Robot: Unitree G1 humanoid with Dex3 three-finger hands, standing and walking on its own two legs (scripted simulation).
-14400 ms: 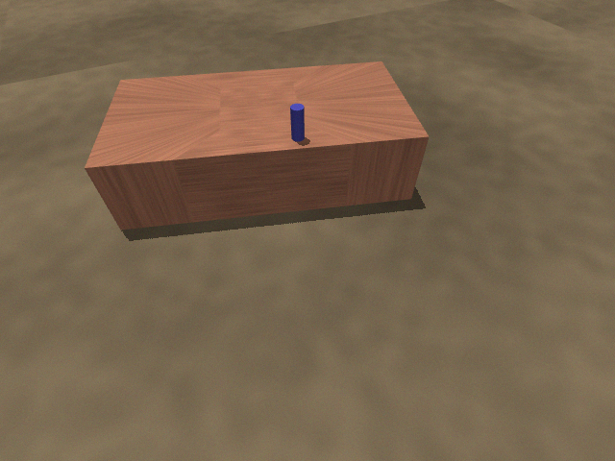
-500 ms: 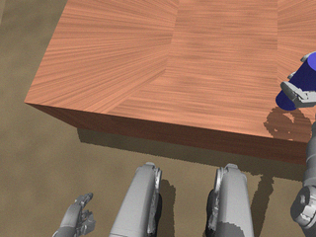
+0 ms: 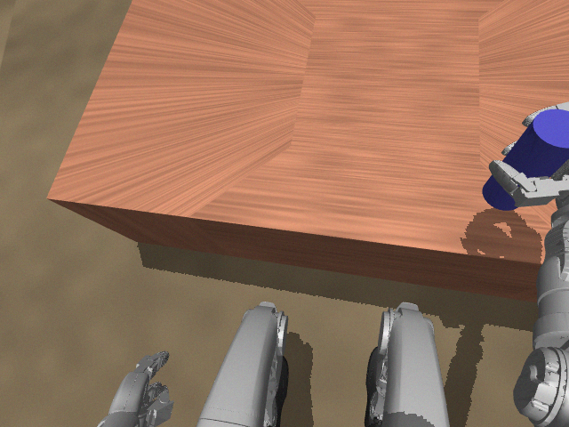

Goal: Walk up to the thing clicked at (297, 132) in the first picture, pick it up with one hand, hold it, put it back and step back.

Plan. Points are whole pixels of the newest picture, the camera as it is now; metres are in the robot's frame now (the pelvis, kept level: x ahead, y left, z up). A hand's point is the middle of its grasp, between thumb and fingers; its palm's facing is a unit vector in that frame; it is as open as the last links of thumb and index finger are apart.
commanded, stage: lift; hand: right
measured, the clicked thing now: (527, 166) +0.45 -0.26 +0.00
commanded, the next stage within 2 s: hold in 1.44 s
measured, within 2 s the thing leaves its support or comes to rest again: neither
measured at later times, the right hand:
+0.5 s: hand out of the picture +0.41 -0.24 +0.13, palm faces +0.21 +0.98 -0.02, open 8.8 cm
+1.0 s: hand out of the picture +0.38 -0.22 +0.20, palm faces +0.22 +0.98 -0.01, open 8.8 cm
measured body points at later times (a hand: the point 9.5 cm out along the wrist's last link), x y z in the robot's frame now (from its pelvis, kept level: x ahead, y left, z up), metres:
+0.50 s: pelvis +0.02 +0.00 +0.09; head +0.13 -0.04 +0.53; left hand +0.16 +0.25 -0.02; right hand +0.39 -0.29 +0.13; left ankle +0.04 +0.13 -0.51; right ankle +0.08 -0.13 -0.51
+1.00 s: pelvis +0.03 -0.01 +0.16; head +0.11 -0.03 +0.60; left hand +0.17 +0.24 +0.04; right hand +0.36 -0.27 +0.20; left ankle +0.04 +0.13 -0.51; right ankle +0.08 -0.13 -0.51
